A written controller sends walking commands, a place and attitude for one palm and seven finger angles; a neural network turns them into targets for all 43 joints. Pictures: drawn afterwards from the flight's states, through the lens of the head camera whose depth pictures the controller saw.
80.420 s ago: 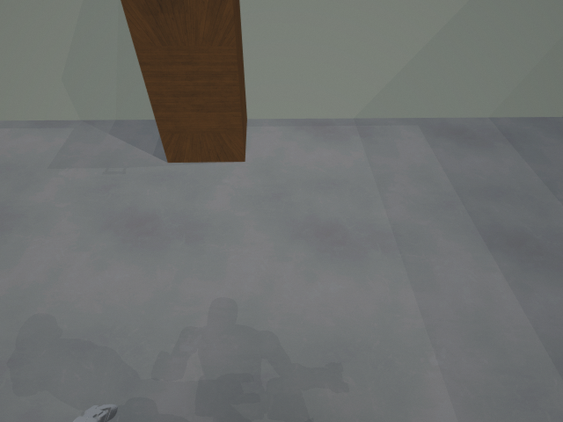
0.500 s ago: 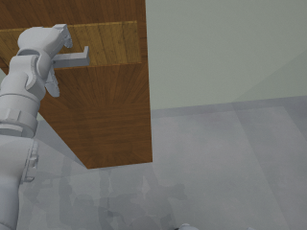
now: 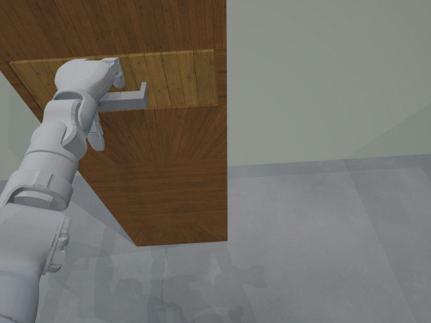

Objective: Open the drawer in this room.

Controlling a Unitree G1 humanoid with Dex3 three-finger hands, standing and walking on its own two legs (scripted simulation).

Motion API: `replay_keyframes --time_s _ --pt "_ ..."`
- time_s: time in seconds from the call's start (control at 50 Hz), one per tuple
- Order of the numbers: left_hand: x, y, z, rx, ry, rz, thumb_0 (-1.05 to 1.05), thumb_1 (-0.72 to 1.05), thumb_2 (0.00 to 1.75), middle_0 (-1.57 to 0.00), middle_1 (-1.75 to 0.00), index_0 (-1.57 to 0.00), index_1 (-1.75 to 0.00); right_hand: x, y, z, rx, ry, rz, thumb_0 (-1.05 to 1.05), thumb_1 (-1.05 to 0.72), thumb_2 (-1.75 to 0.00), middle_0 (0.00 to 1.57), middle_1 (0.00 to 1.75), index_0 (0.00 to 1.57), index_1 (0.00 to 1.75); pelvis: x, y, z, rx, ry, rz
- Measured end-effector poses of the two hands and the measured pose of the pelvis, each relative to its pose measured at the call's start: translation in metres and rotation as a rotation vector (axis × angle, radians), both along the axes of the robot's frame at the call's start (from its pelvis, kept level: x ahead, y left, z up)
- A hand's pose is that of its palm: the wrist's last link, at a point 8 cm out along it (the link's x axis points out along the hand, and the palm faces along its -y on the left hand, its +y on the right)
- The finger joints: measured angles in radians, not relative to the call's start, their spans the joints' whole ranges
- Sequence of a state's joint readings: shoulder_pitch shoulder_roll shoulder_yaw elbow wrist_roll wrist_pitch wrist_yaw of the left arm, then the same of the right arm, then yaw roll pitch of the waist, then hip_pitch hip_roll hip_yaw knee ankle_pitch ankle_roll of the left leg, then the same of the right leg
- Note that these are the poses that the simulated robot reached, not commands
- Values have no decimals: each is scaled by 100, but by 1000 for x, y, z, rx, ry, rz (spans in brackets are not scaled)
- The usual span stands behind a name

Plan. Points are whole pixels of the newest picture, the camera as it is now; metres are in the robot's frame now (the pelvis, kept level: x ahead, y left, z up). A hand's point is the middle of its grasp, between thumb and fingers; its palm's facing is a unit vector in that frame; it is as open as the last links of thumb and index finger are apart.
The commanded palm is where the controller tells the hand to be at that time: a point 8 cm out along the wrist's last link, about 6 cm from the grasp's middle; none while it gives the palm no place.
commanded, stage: lift the fingers back up to retry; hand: left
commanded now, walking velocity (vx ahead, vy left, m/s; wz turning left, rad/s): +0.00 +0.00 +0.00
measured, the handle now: (119, 94) +0.52 +0.20 +0.15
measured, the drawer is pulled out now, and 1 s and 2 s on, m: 0.00 0.00 0.00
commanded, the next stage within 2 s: re-aim the fingers above the handle in 0.46 s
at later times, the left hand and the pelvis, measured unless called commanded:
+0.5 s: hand (94, 80) +0.48 +0.21 +0.21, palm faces +0.02 +0.01 -1.00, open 13.4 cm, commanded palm +0.46 +0.23 +0.27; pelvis +0.02 -0.01 +0.01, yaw +0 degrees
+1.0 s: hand (93, 80) +0.48 +0.22 +0.21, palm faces +0.01 +0.02 -1.00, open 13.5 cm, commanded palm +0.47 +0.22 +0.27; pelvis +0.00 -0.01 +0.01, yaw +0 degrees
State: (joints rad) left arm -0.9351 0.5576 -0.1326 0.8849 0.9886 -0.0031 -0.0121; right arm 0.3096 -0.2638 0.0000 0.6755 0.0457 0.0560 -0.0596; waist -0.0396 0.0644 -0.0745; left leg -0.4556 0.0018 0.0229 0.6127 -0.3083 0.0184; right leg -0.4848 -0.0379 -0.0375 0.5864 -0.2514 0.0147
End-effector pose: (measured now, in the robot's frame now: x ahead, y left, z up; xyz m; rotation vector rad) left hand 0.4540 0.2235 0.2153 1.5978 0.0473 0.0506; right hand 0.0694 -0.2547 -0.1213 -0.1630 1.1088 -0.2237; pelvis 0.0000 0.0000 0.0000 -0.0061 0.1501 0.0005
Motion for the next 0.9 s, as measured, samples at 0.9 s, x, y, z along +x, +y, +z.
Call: replay_keyframes --time_s 0.9 --pt "0 -10 50 -9 -4 -21 0 -49 30 -39 -123 -37 -124 8 -26 8 -20 6 -2 1 -91 -90 20 30 21 30 1 -16 9 7 -33 2"
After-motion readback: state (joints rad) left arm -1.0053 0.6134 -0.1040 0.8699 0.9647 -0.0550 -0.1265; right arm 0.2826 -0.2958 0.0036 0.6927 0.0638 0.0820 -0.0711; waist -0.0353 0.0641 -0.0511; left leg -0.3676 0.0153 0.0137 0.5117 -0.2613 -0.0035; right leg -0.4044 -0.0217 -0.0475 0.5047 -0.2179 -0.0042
